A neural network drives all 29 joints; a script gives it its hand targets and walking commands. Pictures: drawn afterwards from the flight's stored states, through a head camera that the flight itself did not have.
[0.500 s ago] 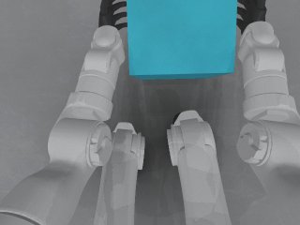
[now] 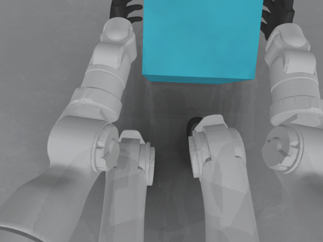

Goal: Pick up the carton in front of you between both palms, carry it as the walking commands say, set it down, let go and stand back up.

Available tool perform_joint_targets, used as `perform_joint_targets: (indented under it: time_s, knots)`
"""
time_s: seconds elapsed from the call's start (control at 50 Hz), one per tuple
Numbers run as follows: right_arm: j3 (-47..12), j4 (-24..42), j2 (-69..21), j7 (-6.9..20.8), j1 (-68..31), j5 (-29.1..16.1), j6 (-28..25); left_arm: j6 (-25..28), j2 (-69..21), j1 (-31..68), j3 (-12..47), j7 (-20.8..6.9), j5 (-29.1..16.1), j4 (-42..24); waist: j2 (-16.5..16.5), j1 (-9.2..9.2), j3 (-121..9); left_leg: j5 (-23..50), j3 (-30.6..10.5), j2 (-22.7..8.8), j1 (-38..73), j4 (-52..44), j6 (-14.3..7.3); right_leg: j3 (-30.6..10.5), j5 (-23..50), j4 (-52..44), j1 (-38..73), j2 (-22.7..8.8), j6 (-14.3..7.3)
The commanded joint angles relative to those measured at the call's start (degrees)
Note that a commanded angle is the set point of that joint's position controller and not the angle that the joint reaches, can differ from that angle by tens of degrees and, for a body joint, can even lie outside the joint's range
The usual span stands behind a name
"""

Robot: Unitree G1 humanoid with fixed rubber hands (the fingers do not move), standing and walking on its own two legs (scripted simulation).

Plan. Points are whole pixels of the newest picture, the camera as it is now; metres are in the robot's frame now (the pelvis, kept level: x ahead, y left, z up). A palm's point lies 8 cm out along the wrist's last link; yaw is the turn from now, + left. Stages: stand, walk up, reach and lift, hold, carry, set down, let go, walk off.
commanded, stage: set down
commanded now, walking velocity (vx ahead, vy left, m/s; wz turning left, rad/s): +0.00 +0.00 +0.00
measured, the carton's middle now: (191, 38) +0.49 -0.13 -0.26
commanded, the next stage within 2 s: let go in 1.90 s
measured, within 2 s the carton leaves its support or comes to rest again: neither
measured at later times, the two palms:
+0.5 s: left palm (119, 17) +0.54 +0.02 -0.17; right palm (276, 22) +0.48 -0.28 -0.17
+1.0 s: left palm (106, 14) +0.54 +0.04 -0.16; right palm (310, 15) +0.48 -0.34 -0.16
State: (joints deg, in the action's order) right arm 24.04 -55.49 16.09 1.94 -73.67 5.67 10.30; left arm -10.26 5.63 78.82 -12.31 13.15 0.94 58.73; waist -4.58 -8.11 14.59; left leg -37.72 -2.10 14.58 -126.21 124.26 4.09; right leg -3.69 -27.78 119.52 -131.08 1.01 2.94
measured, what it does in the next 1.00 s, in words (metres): stands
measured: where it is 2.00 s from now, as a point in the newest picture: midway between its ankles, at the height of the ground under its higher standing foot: (166, 167)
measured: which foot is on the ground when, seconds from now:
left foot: down 0.00-1.00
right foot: down 0.00-1.00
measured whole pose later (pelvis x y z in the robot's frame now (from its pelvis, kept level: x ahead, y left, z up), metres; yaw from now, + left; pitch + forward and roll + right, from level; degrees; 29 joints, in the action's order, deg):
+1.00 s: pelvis -0.01 -0.01 -0.01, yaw -1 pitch +33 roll +3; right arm 14.6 -62.9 28.5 1.9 -79.6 -10.3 1.8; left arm -8.1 15.6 78.8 -2.4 10.6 -9.4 51.1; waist -1.7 -7.0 23.5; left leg -37.2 -0.2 7.5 -122.7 126.2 3.6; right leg -1.2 -25.6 121.7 -129.4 -0.8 -1.1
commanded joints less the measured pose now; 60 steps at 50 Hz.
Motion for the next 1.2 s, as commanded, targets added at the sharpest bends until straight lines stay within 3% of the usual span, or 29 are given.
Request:
perform_joint_targets:
  time_s: [0.0,0.02,0.04,0.06,0.2,0.34,0.38,0.42,0.44,0.46,0.5,0.58,0.62,0.66,0.7,0.72,0.74,0.76,0.78,0.82,0.84,0.9,0.92,0.94,0.96,0.98,1.0,1.06,1.18]
  knots:
    - [-17.9,4.0,-37.8,13.4,-32.5,-4.4,-1.4,3.0,-45.0,31.5,14.1,-13.8,-2.5,-6.2,-4.5,-4.66,-55.9,14.3,5.1,-1.4,15.8,-10.9,-1.8,5.6,18.1,-5.9,34.1,2.8,-3.5]
    - [-18.3,4.2,-37.4,13.3,-33.2,-4.7,-1.6,2.9,-45.8,30.7,14.8,-14.0,-3.5,-5.0,-3.3,-6.10,-58.1,15.4,3.9,-1.6,17.1,-11.4,-2.0,6.8,19.4,-4.4,34.6,2.4,-2.9]
    - [-18.5,2.0,-38.9,13.2,-29.9,-4.5,-1.3,3.2,-44.3,29.9,14.0,-14.0,-2.7,-4.1,-3.3,-4.61,-54.3,14.1,4.8,-1.4,14.4,-10.5,-2.2,5.0,18.2,-5.7,33.0,2.7,-3.3]
    - [-17.1,0.5,-38.6,13.2,-29.8,-3.3,-0.9,3.1,-44.3,29.9,12.3,-14.5,-1.5,-3.7,-2.8,-5.73,-51.8,12.6,4.2,-1.8,12.7,-11.1,-2.6,5.7,17.4,-5.7,32.4,2.9,-3.1]
    - [-13.0,-4.4,-35.2,13.2,-27.2,-1.1,-1.1,2.5,-40.0,28.1,8.4,-15.5,2.5,-0.5,-5.0,-3.57,-43.9,8.0,4.6,-2.4,8.0,-11.4,-3.0,4.3,12.9,-5.9,28.9,3.0,-3.9]
    - [-11.7,-6.9,-31.8,13.0,-27.0,-0.8,-1.3,2.4,-35.8,25.1,5.9,-15.7,4.0,3.2,-3.2,-1.95,-40.0,6.6,4.2,-2.6,9.7,-11.3,-3.5,3.9,8.7,-6.9,26.4,3.0,-4.5]
    - [-10.3,-7.2,-28.1,12.7,-26.5,0.1,-1.2,2.1,-33.5,25.4,6.1,-15.4,3.9,3.3,-4.3,-3.37,-39.6,6.8,3.6,-3.3,10.6,-10.6,-2.8,3.7,9.8,-5.5,27.4,2.0,-4.3]
    - [-8.9,-8.4,-27.0,12.0,-24.1,0.7,-1.6,2.2,-31.3,24.1,5.3,-15.5,4.9,2.8,-3.8,-2.68,-37.8,5.9,4.2,-3.1,9.5,-11.0,-3.1,3.8,8.1,-6.4,26.4,2.5,-4.5]
    - [-9.2,-7.3,-27.8,12.0,-25.7,-0.2,-1.7,2.5,-30.0,24.1,4.7,-15.3,5.5,3.2,-3.9,-0.68,-38.5,7.0,4.2,-3.1,11.4,-10.6,-3.3,3.3,8.4,-6.3,26.0,3.1,-4.6]
    - [-8.3,-6.5,-23.0,11.5,-27.2,0.5,-2.1,2.1,-27.4,23.1,3.6,-14.9,5.4,4.6,-3.2,-2.89,-37.7,7.1,3.3,-3.8,11.5,-10.3,-2.9,3.7,8.7,-5.8,26.6,2.1,-4.3]
    - [-5.0,-9.3,-17.0,9.9,-23.8,1.5,-2.9,2.7,-21.7,20.8,2.6,-13.3,6.2,3.7,-4.1,-2.18,-38.7,8.0,3.3,-4.0,14.7,-11.4,-2.7,4.4,8.1,-5.9,25.9,1.8,-4.0]
    - [2.4,-11.6,12.6,2.1,-14.5,1.9,-7.7,4.5,5.4,16.8,1.6,-6.0,3.0,-0.8,-1.9,-5.46,-42.0,9.6,3.8,-6.2,19.0,-10.9,-0.6,5.3,11.7,-5.8,31.0,0.1,-3.3]
    - [1.1,-14.2,17.9,-1.2,-16.1,-2.9,-10.2,5.4,11.6,17.4,3.1,-3.8,-0.6,0.8,-0.6,-3.24,-44.6,10.1,3.5,-6.8,18.0,-9.8,-0.4,4.0,13.9,-5.0,33.8,-1.2,-2.9]
    - [1.2,-13.0,22.9,-2.6,-18.4,-5.9,-12.5,6.1,12.1,19.6,7.0,-3.4,-5.2,-0.3,-3.4,-6.75,-46.4,13.5,2.4,-7.9,17.7,-9.0,0.4,3.6,17.0,-3.9,32.9,-1.9,-3.5]
    - [-2.8,-7.9,23.6,-2.7,-22.2,-10.2,-14.1,6.9,11.4,17.5,9.6,-3.7,-9.2,-0.4,-1.3,-5.02,-53.4,18.3,2.6,-7.5,21.9,-7.5,0.0,3.3,22.1,-3.0,37.8,-2.3,-3.4]
    - [-2.6,-8.6,24.5,-2.7,-21.6,-10.4,-14.2,7.1,13.6,19.3,10.2,-3.8,-10.1,-2.6,-1.0,-6.43,-53.3,18.5,1.8,-8.4,20.5,-7.4,-0.4,3.4,23.0,-2.5,36.6,-2.7,-3.4]
    - [-4.4,-10.9,22.8,-2.0,-20.4,-11.6,-13.7,7.2,13.5,20.3,10.9,-3.9,-10.8,-5.3,0.4,-5.44,-54.4,19.4,2.3,-8.5,20.9,-7.7,-0.4,3.2,24.6,-2.5,39.0,-3.0,-3.2]
    - [-4.9,-7.8,22.7,-1.5,-20.8,-13.7,-13.9,7.0,12.6,21.5,13.8,-4.0,-12.9,-9.1,-1.4,-8.07,-58.6,18.5,3.0,-8.9,22.4,-7.7,-0.1,3.5,25.8,-2.9,41.3,-2.9,-3.5]
    - [-6.6,-6.3,22.9,-0.9,-21.9,-15.5,-13.5,6.8,12.6,20.9,13.8,-3.9,-12.8,-9.5,-2.6,-4.84,-60.8,19.7,3.4,-8.7,25.9,-7.5,-0.2,2.9,25.3,-3.2,40.9,-2.7,-3.8]
    - [-8.2,-4.9,23.7,0.3,-21.5,-17.5,-12.8,5.4,11.6,20.3,15.0,-3.5,-14.9,-10.6,-1.8,-6.96,-66.4,18.7,4.6,-8.6,30.0,-7.2,0.1,3.9,26.2,-3.8,46.1,-3.0,-3.3]
    - [-9.3,-4.3,23.5,0.6,-21.1,-18.2,-12.0,5.0,12.1,18.7,13.7,-3.2,-14.1,-11.3,-0.1,-4.88,-67.8,17.9,5.0,-7.9,29.8,-7.7,0.0,3.8,25.1,-3.7,47.6,-2.4,-3.0]
    - [-8.2,-2.5,23.6,0.4,-18.7,-16.4,-9.9,3.4,14.2,16.9,11.3,-2.6,-12.2,-14.2,2.7,-6.04,-71.5,13.0,5.9,-7.9,27.5,-10.0,-0.5,4.9,24.2,-5.3,53.2,-1.9,-2.6]
    - [-8.2,0.6,23.5,0.1,-18.4,-16.5,-9.3,3.4,14.4,15.7,8.7,-2.3,-9.4,-17.3,0.6,-2.93,-74.3,13.3,8.0,-7.4,28.9,-9.3,-0.3,3.3,23.1,-7.0,55.3,-1.4,-2.3]
    - [-8.0,1.0,23.6,-0.3,-18.5,-15.2,-8.7,2.6,14.9,14.3,7.5,-2.0,-9.1,-15.1,3.4,-2.93,-75.3,12.5,7.7,-7.3,29.2,-10.7,-0.8,4.3,22.5,-7.4,56.2,-1.4,-2.0]
    - [-10.0,-1.8,21.2,-0.4,-16.7,-15.5,-7.8,2.1,15.0,15.6,5.8,-2.1,-7.9,-16.1,4.2,-0.63,-71.5,9.5,9.0,-7.1,23.2,-11.5,-0.6,3.0,21.3,-8.5,58.5,-1.5,-2.0]
    - [-9.9,2.1,19.9,-0.7,-16.4,-15.6,-7.1,1.8,14.3,13.4,5.3,-1.9,-8.2,-16.1,5.6,-2.32,-74.6,9.3,9.2,-6.9,24.9,-11.8,-1.0,3.5,20.1,-10.4,59.6,-0.1,-1.8]
    - [-9.3,3.6,21.8,-1.3,-16.5,-14.6,-6.5,1.3,14.9,11.9,3.7,-1.9,-6.8,-16.8,5.5,-0.71,-76.3,7.2,10.2,-6.5,24.8,-13.2,-1.0,3.3,17.8,-11.6,62.8,-0.2,-1.3]
    - [-8.4,6.0,19.2,-2.4,-16.4,-12.2,-4.6,0.3,13.0,12.9,2.4,-2.2,-6.1,-15.8,7.2,-2.16,-73.3,3.8,9.8,-6.5,21.0,-15.5,-2.0,4.0,13.9,-14.9,61.1,0.3,-1.6]
    - [-9.4,3.4,12.6,-2.4,-11.7,-11.4,-3.5,0.9,12.8,7.6,-3.0,-3.4,-1.7,-9.1,8.1,1.64,-64.0,3.8,9.1,-6.5,17.1,-20.8,-3.0,3.0,11.0,-20.9,55.5,1.0,-0.8]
